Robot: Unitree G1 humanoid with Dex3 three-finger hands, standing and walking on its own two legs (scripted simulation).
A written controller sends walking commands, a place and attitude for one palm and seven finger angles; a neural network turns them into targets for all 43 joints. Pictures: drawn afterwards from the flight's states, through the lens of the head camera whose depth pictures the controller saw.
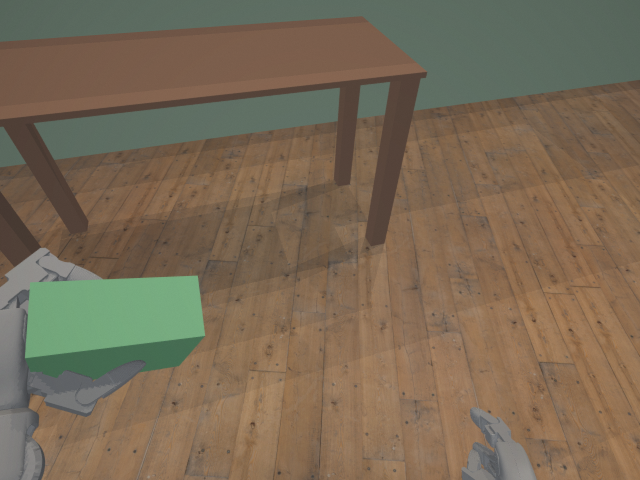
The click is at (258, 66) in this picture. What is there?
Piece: table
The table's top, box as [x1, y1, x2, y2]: [0, 16, 426, 126]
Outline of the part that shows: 426,71 362,16 4,41 0,42 0,126 425,77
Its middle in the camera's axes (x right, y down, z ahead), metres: -0.40 -0.54 +1.18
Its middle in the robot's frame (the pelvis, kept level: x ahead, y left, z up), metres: +1.23 +0.47 -0.01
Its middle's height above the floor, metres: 0.76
